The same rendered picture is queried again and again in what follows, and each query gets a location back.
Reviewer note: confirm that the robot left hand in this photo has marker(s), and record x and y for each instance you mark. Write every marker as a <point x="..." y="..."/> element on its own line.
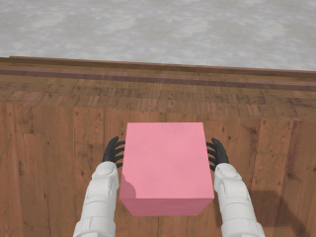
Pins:
<point x="111" y="151"/>

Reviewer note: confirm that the left robot forearm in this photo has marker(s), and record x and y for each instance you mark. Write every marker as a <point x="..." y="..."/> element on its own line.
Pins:
<point x="98" y="211"/>

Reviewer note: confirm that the carton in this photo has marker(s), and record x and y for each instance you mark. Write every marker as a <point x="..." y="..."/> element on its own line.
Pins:
<point x="165" y="169"/>

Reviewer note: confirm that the right robot forearm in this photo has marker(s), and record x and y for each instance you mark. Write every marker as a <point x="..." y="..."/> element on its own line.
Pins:
<point x="237" y="212"/>

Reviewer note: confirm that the robot right hand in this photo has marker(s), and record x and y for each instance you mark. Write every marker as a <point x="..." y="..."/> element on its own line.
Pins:
<point x="219" y="153"/>

